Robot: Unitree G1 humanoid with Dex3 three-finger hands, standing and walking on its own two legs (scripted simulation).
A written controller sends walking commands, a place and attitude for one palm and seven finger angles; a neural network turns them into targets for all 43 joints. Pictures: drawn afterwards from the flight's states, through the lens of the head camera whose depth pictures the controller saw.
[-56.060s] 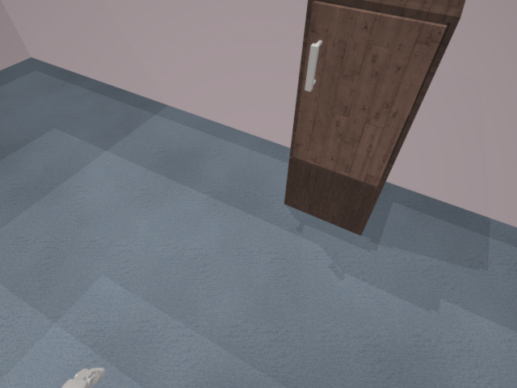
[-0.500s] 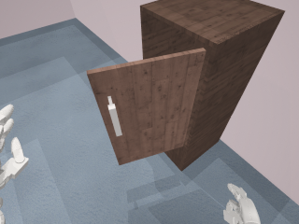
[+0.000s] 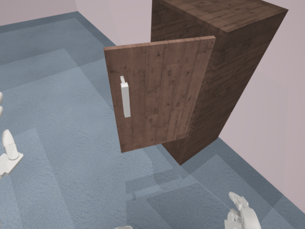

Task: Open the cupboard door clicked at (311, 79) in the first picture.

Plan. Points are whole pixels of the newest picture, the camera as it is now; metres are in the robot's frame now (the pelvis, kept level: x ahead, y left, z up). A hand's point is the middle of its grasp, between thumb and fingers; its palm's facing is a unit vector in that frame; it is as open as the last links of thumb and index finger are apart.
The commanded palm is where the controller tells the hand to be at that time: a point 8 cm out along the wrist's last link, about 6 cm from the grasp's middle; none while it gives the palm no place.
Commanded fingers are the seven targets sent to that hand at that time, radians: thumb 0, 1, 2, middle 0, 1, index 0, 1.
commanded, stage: step back with the hand held close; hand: left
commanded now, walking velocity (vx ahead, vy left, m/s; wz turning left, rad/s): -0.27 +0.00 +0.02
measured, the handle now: (124, 97) +0.52 +0.14 +0.02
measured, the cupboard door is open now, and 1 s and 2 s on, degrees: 71 71 71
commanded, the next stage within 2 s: stop stepping back and stand still in 0.52 s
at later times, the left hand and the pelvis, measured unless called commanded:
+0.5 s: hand out of the picture +0.13 +0.27 +0.17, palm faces +0.36 -0.80 -0.48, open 7.4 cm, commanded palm +0.05 +0.31 +0.19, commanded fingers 0.00 0.90 0.90 -0.20 -0.30 -0.20 -0.30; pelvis -0.08 +0.01 +0.01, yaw +2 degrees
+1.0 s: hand out of the picture -0.06 +0.26 +0.21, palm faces +0.38 -0.78 -0.49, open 7.4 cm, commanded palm -0.08 +0.30 +0.19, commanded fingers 0.00 0.90 0.90 -0.20 -0.30 -0.20 -0.30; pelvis -0.24 +0.01 +0.01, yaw -3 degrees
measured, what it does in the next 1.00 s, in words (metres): walks backwards: right foot, then left foot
